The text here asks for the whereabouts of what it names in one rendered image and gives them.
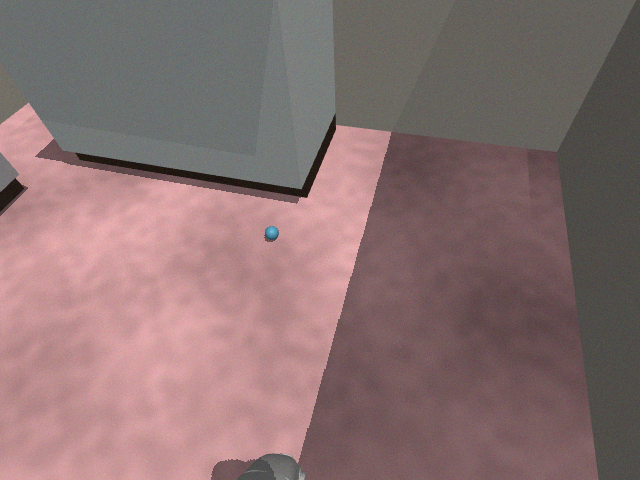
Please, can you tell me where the ball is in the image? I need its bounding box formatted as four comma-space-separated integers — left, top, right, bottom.
265, 226, 279, 240

